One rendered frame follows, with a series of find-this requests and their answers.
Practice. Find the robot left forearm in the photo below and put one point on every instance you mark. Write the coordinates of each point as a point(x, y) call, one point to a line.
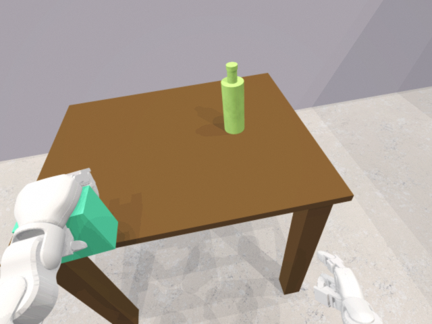
point(29, 265)

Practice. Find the table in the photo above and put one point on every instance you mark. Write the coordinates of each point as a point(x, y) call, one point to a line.
point(164, 166)

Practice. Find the robot right forearm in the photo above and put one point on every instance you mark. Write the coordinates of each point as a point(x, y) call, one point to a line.
point(358, 311)

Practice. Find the sponge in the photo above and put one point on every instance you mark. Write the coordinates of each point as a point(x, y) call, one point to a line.
point(90, 222)

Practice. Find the robot left hand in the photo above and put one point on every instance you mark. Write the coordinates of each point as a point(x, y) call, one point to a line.
point(53, 200)

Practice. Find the robot right hand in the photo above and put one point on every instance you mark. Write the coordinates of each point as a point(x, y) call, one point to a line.
point(332, 291)

